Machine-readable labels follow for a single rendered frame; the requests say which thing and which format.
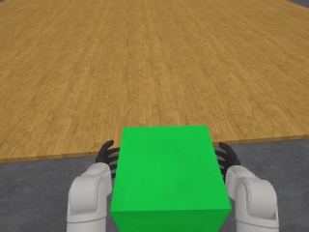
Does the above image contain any robot left hand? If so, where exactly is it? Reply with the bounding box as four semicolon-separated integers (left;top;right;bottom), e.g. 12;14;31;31
95;140;120;179

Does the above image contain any robot right forearm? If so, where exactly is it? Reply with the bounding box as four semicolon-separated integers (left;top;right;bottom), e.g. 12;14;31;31
225;165;279;232

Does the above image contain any robot right hand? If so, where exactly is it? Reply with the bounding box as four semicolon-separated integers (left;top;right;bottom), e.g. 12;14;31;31
214;142;240;185

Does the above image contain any carton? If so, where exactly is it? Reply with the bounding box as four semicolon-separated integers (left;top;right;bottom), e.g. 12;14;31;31
110;126;232;232

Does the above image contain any robot left forearm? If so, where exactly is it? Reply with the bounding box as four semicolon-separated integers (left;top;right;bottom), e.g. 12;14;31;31
67;162;112;232

